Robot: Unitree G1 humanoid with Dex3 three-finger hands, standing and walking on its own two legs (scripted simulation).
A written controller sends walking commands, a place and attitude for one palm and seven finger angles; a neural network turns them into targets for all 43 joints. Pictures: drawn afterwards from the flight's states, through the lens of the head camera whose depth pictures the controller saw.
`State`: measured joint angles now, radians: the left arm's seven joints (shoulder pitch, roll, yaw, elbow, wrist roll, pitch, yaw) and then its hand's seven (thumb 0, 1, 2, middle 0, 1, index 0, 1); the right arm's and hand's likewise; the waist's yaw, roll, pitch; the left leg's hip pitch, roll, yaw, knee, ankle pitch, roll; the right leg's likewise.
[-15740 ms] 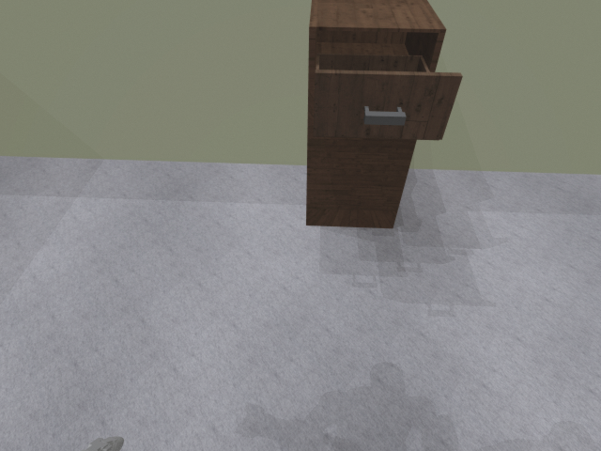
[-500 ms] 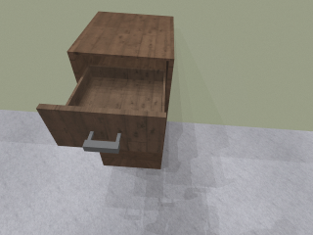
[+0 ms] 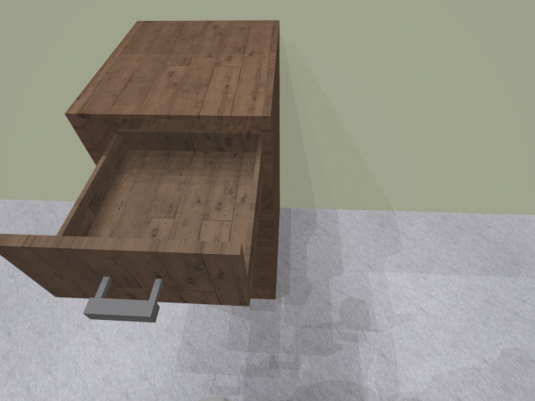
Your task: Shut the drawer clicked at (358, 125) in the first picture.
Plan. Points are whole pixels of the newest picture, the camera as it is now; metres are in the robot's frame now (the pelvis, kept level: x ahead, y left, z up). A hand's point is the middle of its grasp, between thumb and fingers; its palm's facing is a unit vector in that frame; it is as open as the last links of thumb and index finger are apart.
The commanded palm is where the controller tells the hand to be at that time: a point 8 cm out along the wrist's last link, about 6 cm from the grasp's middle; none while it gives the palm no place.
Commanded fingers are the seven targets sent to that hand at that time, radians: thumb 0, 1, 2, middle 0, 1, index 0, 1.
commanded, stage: come to a stop and stand still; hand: left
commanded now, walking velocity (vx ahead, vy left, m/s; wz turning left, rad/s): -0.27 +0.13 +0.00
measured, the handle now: (127, 296) +0.27 +0.23 +0.00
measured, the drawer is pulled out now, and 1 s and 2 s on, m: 0.30 0.30 0.30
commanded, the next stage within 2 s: look again from close up in 1.68 s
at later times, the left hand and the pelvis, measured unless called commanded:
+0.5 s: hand out of the picture +0.00 +0.19 -0.17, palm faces +0.04 -0.97 -0.23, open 7.3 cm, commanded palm none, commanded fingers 0.00 0.90 0.90 -0.20 -0.30 -0.20 -0.30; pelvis -0.01 +0.01 +0.00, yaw -1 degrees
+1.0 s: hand out of the picture -0.03 +0.11 -0.17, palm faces +0.02 -0.99 -0.14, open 7.3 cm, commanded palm none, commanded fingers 0.00 0.90 0.90 -0.20 -0.30 -0.20 -0.30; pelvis +0.00 -0.04 +0.00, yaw -1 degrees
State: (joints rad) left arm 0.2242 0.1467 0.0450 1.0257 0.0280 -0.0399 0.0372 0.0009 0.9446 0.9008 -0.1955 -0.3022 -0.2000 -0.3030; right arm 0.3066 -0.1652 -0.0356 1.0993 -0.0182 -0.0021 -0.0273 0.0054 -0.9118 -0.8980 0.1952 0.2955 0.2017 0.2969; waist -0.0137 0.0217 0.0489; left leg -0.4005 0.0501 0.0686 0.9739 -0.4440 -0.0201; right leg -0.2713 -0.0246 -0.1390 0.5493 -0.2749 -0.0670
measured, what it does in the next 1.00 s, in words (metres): steps on the spot: left foot, then right foot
